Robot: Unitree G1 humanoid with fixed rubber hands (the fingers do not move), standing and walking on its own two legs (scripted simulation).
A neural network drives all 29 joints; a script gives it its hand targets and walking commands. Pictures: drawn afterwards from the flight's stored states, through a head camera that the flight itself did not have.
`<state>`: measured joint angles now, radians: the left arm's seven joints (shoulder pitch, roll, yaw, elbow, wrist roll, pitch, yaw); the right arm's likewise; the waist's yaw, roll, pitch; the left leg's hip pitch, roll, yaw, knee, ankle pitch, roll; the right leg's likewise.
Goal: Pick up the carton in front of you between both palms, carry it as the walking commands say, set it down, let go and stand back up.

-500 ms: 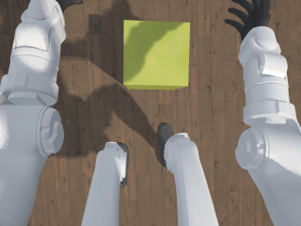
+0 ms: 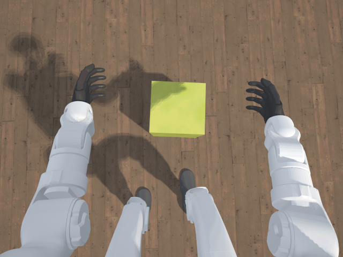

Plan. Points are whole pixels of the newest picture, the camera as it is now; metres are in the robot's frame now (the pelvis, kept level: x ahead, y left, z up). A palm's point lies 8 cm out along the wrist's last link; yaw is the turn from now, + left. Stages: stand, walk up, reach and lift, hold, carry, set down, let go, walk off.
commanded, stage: let go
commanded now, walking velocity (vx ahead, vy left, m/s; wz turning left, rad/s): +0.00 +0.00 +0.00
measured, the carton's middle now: (176, 112) +0.49 -0.06 -0.57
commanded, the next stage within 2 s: stand in 1.10 s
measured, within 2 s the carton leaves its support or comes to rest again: neither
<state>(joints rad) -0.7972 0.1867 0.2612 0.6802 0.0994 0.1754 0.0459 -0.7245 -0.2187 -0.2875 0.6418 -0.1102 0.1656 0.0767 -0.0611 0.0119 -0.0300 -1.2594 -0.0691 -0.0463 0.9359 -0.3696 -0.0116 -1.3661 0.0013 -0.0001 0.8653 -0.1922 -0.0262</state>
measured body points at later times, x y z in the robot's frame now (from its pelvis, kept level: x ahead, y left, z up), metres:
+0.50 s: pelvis +0.05 +0.00 +0.07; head +0.15 +0.00 +0.51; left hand +0.30 +0.21 -0.02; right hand +0.23 -0.24 -0.01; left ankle +0.01 +0.12 -0.66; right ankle +0.08 -0.10 -0.66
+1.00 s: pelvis +0.06 +0.01 +0.08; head +0.08 +0.01 +0.53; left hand +0.25 +0.24 +0.01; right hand +0.23 -0.23 +0.00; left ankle +0.01 +0.12 -0.66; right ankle +0.08 -0.10 -0.66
